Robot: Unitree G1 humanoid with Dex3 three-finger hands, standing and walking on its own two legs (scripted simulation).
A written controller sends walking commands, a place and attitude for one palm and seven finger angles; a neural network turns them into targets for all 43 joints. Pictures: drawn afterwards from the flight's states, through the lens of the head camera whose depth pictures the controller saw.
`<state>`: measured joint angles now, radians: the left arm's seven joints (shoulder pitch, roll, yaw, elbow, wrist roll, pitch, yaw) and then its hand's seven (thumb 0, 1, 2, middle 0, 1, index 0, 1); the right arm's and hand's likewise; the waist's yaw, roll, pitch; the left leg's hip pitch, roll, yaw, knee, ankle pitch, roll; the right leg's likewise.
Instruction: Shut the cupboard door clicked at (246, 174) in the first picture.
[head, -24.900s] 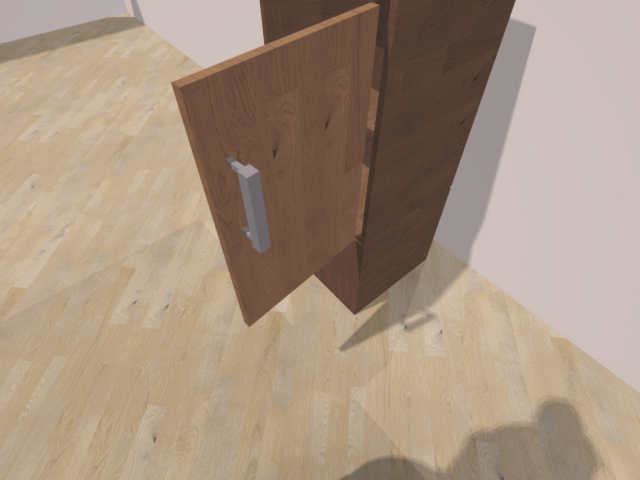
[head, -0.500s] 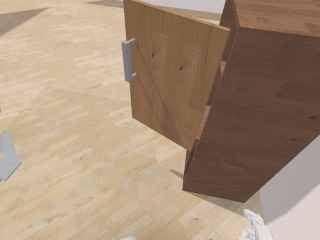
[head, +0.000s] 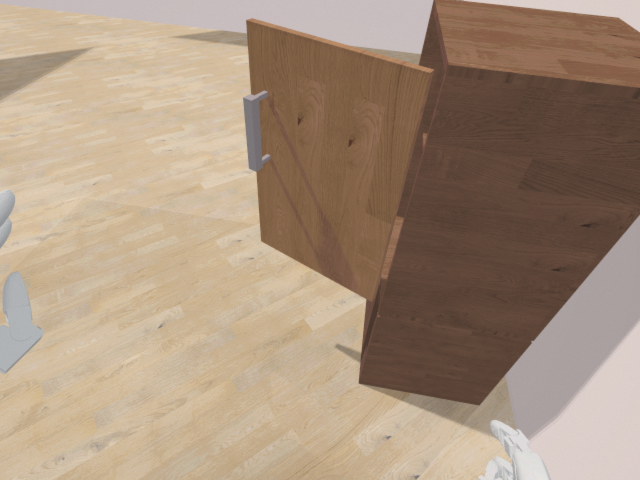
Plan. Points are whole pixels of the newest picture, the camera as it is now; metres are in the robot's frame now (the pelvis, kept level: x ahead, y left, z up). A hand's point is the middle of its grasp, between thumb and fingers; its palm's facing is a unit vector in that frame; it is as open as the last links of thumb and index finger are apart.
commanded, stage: step back with the hand held close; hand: left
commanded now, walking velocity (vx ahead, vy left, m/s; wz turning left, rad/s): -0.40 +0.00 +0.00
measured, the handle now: (259, 131) +0.79 +0.18 +0.05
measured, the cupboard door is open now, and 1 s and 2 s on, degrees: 66 66 66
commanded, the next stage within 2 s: stop stepping back and stand still in 0.02 s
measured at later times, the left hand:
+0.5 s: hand out of the picture +0.12 +0.28 +0.18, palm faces +0.46 -0.81 -0.35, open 7.4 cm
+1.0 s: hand (3, 448) +0.13 +0.31 +0.08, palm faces +0.32 -0.82 -0.48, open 7.4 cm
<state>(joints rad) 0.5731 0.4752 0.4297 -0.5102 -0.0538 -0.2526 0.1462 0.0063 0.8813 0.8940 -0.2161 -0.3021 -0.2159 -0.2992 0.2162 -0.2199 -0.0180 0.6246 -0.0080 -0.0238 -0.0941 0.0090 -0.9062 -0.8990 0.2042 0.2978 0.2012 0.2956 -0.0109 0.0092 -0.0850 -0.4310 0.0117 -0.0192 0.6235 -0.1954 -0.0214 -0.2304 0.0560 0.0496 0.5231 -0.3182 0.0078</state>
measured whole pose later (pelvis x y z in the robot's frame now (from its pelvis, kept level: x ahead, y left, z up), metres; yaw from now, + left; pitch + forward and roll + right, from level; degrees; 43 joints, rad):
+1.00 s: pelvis -0.09 +0.03 +0.00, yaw +0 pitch +0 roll +0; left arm 0.33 0.38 0.25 -0.03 0.00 -0.08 0.08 0.00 0.89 0.90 -0.20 -0.30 -0.20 -0.30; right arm 0.19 -0.29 -0.01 0.75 0.00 -0.08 -0.02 0.01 -0.91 -0.90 0.20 0.30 0.20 0.30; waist 0.03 0.06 -0.03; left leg -0.38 -0.02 0.01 0.56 -0.19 0.03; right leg -0.19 0.02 -0.01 0.63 -0.39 -0.01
